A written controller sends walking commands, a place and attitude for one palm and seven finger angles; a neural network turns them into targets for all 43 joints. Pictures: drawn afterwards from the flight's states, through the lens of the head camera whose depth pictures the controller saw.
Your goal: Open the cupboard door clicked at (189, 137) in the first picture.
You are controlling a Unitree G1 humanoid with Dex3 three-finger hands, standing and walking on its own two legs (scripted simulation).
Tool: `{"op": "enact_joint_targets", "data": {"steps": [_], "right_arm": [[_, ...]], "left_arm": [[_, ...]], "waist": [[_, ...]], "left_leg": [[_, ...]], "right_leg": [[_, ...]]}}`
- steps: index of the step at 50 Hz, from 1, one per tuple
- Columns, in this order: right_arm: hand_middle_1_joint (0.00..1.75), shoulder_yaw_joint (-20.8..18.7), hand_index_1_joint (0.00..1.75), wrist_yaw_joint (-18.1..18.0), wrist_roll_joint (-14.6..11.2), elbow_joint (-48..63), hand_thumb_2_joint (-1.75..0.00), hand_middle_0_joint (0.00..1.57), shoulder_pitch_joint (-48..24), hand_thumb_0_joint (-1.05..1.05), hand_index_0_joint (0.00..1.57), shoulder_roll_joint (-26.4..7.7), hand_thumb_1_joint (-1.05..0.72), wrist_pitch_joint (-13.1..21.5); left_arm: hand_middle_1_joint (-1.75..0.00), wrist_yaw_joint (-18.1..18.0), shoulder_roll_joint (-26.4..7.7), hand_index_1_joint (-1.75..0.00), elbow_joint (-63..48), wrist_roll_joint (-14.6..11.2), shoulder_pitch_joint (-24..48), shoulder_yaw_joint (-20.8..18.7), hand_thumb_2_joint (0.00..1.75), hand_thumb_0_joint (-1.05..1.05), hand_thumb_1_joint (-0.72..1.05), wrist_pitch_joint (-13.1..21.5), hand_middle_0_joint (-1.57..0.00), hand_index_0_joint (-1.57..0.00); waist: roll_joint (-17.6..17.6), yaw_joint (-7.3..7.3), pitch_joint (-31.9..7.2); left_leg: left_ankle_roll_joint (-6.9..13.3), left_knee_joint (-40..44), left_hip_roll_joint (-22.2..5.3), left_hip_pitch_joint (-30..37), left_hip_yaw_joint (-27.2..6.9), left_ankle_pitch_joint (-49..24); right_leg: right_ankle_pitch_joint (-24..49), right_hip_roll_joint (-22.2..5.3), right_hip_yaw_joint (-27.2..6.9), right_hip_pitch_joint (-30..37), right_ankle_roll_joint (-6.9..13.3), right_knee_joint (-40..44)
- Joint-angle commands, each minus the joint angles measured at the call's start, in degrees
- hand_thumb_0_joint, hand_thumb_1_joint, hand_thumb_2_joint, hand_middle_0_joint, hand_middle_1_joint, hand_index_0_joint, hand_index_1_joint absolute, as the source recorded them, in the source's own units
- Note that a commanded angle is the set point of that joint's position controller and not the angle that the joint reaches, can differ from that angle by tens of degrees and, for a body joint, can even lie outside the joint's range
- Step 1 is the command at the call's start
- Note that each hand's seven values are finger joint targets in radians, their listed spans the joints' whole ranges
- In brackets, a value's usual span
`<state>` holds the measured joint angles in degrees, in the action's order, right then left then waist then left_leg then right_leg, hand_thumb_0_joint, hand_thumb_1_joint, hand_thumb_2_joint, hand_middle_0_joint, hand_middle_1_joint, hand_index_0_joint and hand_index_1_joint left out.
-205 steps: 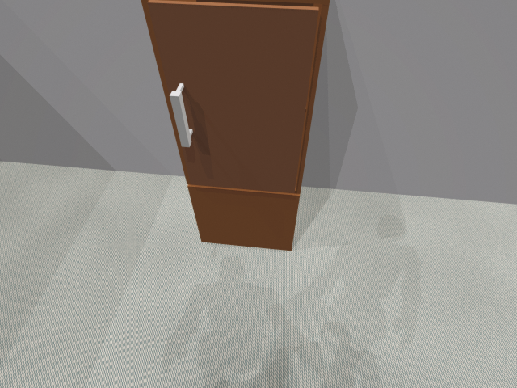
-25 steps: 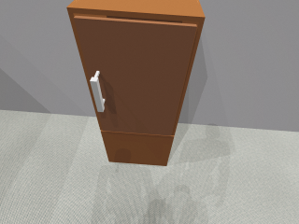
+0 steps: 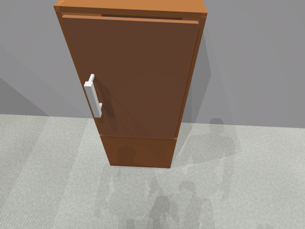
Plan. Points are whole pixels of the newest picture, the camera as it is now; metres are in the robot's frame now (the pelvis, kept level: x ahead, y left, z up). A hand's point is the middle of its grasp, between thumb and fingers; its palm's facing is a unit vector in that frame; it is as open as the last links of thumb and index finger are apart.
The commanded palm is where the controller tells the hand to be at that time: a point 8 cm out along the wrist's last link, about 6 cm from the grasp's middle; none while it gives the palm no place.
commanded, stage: come to a stop and stand still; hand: left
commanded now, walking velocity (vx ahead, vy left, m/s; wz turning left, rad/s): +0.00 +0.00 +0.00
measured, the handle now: (95, 96) +0.56 +0.25 -0.03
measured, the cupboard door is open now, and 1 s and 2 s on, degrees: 0 0 0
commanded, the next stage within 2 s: look again from close up in 0.80 s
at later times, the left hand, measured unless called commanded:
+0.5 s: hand out of the picture +0.01 +0.17 -0.17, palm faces -0.01 -0.97 -0.24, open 7.4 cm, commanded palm none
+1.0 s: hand out of the picture +0.02 +0.16 -0.17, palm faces -0.01 -0.98 -0.22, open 7.4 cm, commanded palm none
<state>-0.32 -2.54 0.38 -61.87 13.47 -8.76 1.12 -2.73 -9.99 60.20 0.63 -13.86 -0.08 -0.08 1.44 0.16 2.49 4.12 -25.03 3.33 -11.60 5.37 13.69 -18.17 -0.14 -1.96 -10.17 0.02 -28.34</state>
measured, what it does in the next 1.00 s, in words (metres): stands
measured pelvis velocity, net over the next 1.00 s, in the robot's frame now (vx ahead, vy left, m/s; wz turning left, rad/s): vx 0.00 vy -0.03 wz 0.00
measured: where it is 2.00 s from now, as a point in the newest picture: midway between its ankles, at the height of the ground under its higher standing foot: outside the picture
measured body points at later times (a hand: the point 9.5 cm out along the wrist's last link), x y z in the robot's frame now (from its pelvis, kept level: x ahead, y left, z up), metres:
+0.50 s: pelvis -0.02 -0.02 +0.00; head -0.01 -0.02 +0.45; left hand +0.01 +0.23 -0.15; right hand +0.02 -0.25 -0.16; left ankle +0.00 +0.07 -0.74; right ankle -0.03 -0.12 -0.74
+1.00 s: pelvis +0.00 -0.03 +0.00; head +0.01 -0.02 +0.45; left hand +0.02 +0.21 -0.15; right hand +0.04 -0.27 -0.15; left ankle +0.00 +0.07 -0.74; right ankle -0.03 -0.12 -0.74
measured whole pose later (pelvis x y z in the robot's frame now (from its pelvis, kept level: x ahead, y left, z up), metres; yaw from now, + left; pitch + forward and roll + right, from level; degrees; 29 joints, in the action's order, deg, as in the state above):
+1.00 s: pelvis +0.00 -0.03 +0.00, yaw +0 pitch -1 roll +1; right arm 0.9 -1.2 0.6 -63.8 11.0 -11.2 1.4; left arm -1.1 -12.4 62.5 0.6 -13.6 1.1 0.9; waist 1.5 -0.1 1.5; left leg 1.4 -24.5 0.5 -10.9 4.1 13.2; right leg -16.4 2.7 -0.8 -8.4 2.7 -25.4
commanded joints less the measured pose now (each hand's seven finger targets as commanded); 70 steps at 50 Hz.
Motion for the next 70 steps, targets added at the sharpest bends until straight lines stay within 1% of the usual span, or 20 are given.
{"op": "enact_joint_targets", "data": {"steps": [1, 2, 3, 4, 5, 6, 8, 10, 13, 15, 16, 20, 26, 33, 35, 41, 50, 59, 64, 70], "right_arm": [[0.30, -1.10, 0.30, 0.13, 0.18, 1.73, -0.90, 0.20, 2.81, 0.00, 0.20, -6.43, -0.90, 0.55], [0.30, -1.02, 0.30, 0.27, 0.18, 1.78, -0.90, 0.20, 2.56, 0.00, 0.20, -6.42, -0.90, 0.57], [0.30, -1.49, 0.30, 0.63, -0.66, 6.21, -0.90, 0.20, 0.89, 0.00, 0.20, -9.54, -0.90, 0.45], [0.30, -1.25, 0.30, 1.24, 0.21, 6.93, -0.90, 0.20, 3.38, 0.00, 0.20, -8.17, -0.90, 0.17], [0.30, -1.01, 0.30, 1.72, 0.60, 7.68, -0.90, 0.20, 1.63, 0.00, 0.20, -7.60, -0.90, -0.13], [0.30, -1.04, 0.30, 1.82, 0.62, 8.71, -0.90, 0.20, 0.99, 0.00, 0.20, -7.48, -0.90, -0.38], [0.30, -0.97, 0.30, 1.87, 0.66, 9.03, -0.90, 0.20, 1.59, 0.00, 0.20, -7.73, -0.90, -0.31], [0.30, -0.89, 0.30, 1.91, 0.69, 9.05, -0.90, 0.20, 1.91, 0.00, 0.20, -8.12, -0.90, -0.06], [0.30, -0.76, 0.30, 1.86, 0.64, 8.65, -0.90, 0.20, 1.54, 0.00, 0.20, -8.99, -0.90, 0.15], [0.30, -0.78, 0.30, 1.84, 0.65, 7.91, -0.90, 0.20, 1.35, 0.00, 0.20, -9.31, -0.90, 0.42], [0.30, -0.72, 0.30, 1.80, 0.61, 7.65, -0.90, 0.20, 1.53, 0.00, 0.20, -9.55, -0.90, 0.56], [0.30, -0.62, 0.30, 1.65, 0.45, 6.10, -0.90, 0.20, 1.37, 0.00, 0.20, -9.90, -0.90, 0.87], [0.30, -0.45, 0.30, 1.43, 0.29, 3.73, -0.90, 0.20, 0.53, 0.00, 0.20, -10.23, -0.90, 1.21], [0.30, -0.22, 0.30, 1.25, 0.26, 1.73, -0.90, 0.20, -0.41, 0.00, 0.20, -10.33, -0.90, 1.26], [0.30, -0.14, 0.30, 1.21, 0.25, 1.32, -0.90, 0.20, -0.45, 0.00, 0.20, -10.14, -0.90, 1.21], [0.30, -0.11, 0.30, 1.06, 0.27, 0.61, -0.90, 0.20, -1.31, 0.00, 0.20, -10.47, -0.90, 1.24], [0.30, -0.18, 0.30, 0.92, 0.28, 0.20, -0.90, 0.20, -1.36, 0.00, 0.20, -10.45, -0.90, 1.27], [0.30, -0.21, 0.30, 0.78, 0.33, -0.30, -0.90, 0.20, -1.70, 0.00, 0.20, -10.48, -0.90, 1.30], [0.30, -0.26, 0.30, 0.68, 0.32, -0.54, -0.90, 0.20, -1.44, 0.00, 0.20, -10.49, -0.90, 1.31], [0.30, -0.23, 0.30, 0.64, 0.27, -0.89, -0.90, 0.20, -1.53, 0.00, 0.20, -9.98, -0.90, 1.17]], "left_arm": [[-0.30, -0.30, -5.27, -0.30, -1.51, 0.29, -5.16, -0.81, 0.90, 0.00, 0.90, 0.46, -0.20, -0.20], [-0.30, -0.19, -5.36, -0.30, -1.59, 0.31, -4.87, -0.76, 0.90, 0.00, 0.90, 0.54, -0.20, -0.20], [-0.30, -2.22, -5.64, -0.30, -1.97, 0.91, -6.60, -0.75, 0.90, 0.00, 0.90, 1.30, -0.20, -0.20], [-0.30, -1.88, -7.21, -0.30, -4.83, 0.22, -5.20, -0.88, 0.90, 0.00, 0.90, 1.47, -0.20, -0.20], [-0.30, -1.39, -7.43, -0.30, -5.69, 0.21, -3.20, -0.72, 0.90, 0.00, 0.90, 1.66, -0.20, -0.20], [-0.30, -0.90, -7.55, -0.30, -6.39, 0.17, -1.96, -0.44, 0.90, 0.00, 0.90, 1.61, -0.20, -0.20], [-0.30, -0.34, -7.56, -0.30, -6.67, 0.16, -1.71, -0.14, 0.90, 0.00, 0.90, 1.61, -0.20, -0.20], [-0.30, -0.01, -7.42, -0.30, -6.69, 0.39, -1.91, -0.01, 0.90, 0.00, 0.90, 1.54, -0.20, -0.20], [-0.30, 0.31, -7.43, -0.30, -6.32, 0.16, -2.30, 0.18, 0.90, 0.00, 0.90, 1.54, -0.20, -0.20], [-0.30, 0.45, -8.14, -0.30, -6.07, 0.26, -2.13, 0.17, 0.90, 0.00, 0.90, 1.74, -0.20, -0.20], [-0.30, 0.51, -8.48, -0.30, -5.83, 0.16, -2.26, 0.12, 0.90, 0.00, 0.90, 1.80, -0.20, -0.20], [-0.30, 0.60, -9.14, -0.30, -5.05, 0.15, -2.36, 0.05, 0.90, 0.00, 0.90, 2.04, -0.20, -0.20], [-0.30, 0.69, -9.45, -0.30, -3.11, 0.06, -2.59, 0.02, 0.90, 0.00, 0.90, 2.18, -0.20, -0.20], [-0.30, 0.93, -9.84, -0.30, -1.03, 0.04, -2.45, -0.01, 0.90, 0.00, 0.90, 2.09, -0.20, -0.20], [-0.30, 0.94, -9.74, -0.30, -0.70, 0.15, -2.36, 0.04, 0.90, 0.00, 0.90, 2.09, -0.20, -0.20], [-0.30, 1.03, -9.81, -0.30, 0.07, 0.08, -2.26, -0.01, 0.90, 0.00, 0.90, 2.03, -0.20, -0.20], [-0.30, 0.99, -9.94, -0.30, 0.31, 0.17, -1.77, -0.18, 0.90, 0.00, 0.90, 2.08, -0.20, -0.20], [-0.30, 1.00, -9.66, -0.30, 0.49, 0.06, -1.69, -0.38, 0.90, 0.00, 0.90, 2.03, -0.20, -0.20], [-0.30, 0.92, -9.73, -0.30, 0.55, 0.03, -1.73, -0.53, 0.90, 0.00, 0.90, 2.17, -0.20, -0.20], [-0.30, 0.85, -9.86, -0.30, 0.64, 0.08, -2.08, -0.59, 0.90, 0.00, 0.90, 2.18, -0.20, -0.20]], "waist": [[-1.84, -0.69, -3.78], [-1.08, -0.63, -3.44], [-2.73, -0.11, -3.12], [-3.38, 0.11, -6.80], [-3.61, -0.10, -4.80], [-3.72, 0.51, -2.10], [-3.86, 0.83, 0.13], [-2.02, 0.59, 0.66], [1.04, 0.38, 1.37], [-0.37, 0.34, 1.82], [-0.52, 0.32, 0.79], [0.73, 0.24, 0.00], [-0.29, -0.07, -0.92], [-1.70, -0.30, -1.11], [-0.47, -0.22, -0.91], [-2.19, -0.47, -0.99], [-0.50, -0.37, -1.69], [-1.09, -0.52, -1.94], [-0.42, -0.41, -3.09], [-0.52, -0.56, -1.59]], "left_leg": [[-0.07, 2.93, -11.11, 5.36, -9.48, -24.45], [-0.32, 3.31, -10.75, 4.52, -9.54, -20.83], [-1.98, -6.50, -12.76, 5.80, -8.82, -37.97], [-2.13, -4.49, -10.70, 2.28, -9.96, -18.81], [-2.13, -2.82, -9.54, -0.53, -9.33, -7.64], [-1.75, -1.02, -8.73, -1.99, -9.55, -2.30], [-1.02, 1.19, -8.71, -3.05, -10.71, 0.31], [-0.37, 2.54, -9.04, -3.83, -11.49, 1.48], [-0.59, 3.67, -8.58, -3.90, -10.91, 4.13], [-0.57, 4.07, -8.54, -2.74, -10.57, 2.67], [-0.59, 4.01, -8.63, -2.12, -10.49, 1.80], [-0.65, 3.87, -8.73, -0.72, -9.81, -1.30], [-0.87, 3.62, -9.11, 1.04, -9.07, -4.75], [-1.25, 3.94, -9.44, 1.63, -8.72, -5.79], [-1.28, 3.81, -9.46, 1.67, -8.81, -6.36], [-1.51, 3.80, -9.65, 2.40, -8.41, -7.84], [-1.58, 3.85, -10.05, 3.59, -8.32, -10.46], [-1.64, 4.29, -10.15, 4.27, -8.35, -11.35], [-1.77, 3.95, -10.18, 5.00, -8.04, -12.94], [-1.86, 3.93, -10.02, 4.68, -7.80, -12.59]], "right_leg": [[15.01, -5.10, -3.57, -1.87, 1.44, 2.77], [14.61, -5.24, -4.08, -1.77, 1.63, 3.57], [22.70, -5.94, -2.81, -4.69, 0.39, 2.20], [9.54, -5.96, -4.68, -1.73, 2.95, 1.98], [4.47, -5.94, -5.53, -2.69, 3.62, 3.30], [1.35, -5.82, -5.99, -4.93, 4.00, 3.71], [-0.12, -4.44, -5.50, -6.33, 4.07, 3.30], [-0.12, -3.35, -4.30, -5.47, 3.69, 2.97], [-1.44, -3.72, -5.09, -5.96, 3.41, 4.45], [-0.01, -3.96, -5.45, -6.46, 3.57, 4.91], [0.85, -3.96, -5.51, -5.83, 3.49, 4.88], [3.75, -4.22, -5.92, -4.71, 3.48, 5.71], [7.16, -4.86, -6.05, -3.53, 3.27, 6.38], [8.76, -5.17, -6.05, -2.47, 3.21, 7.15], [9.61, -5.11, -5.97, -2.20, 3.17, 7.31], [11.75, -5.46, -6.00, -1.81, 3.06, 7.64], [15.25, -5.41, -5.83, -0.84, 2.97, 7.47], [15.65, -5.55, -5.58, -0.46, 2.92, 7.65], [18.82, -5.80, -5.63, 0.69, 3.00, 7.47], [19.97, -5.92, -5.71, 0.70, 2.89, 8.03]]}}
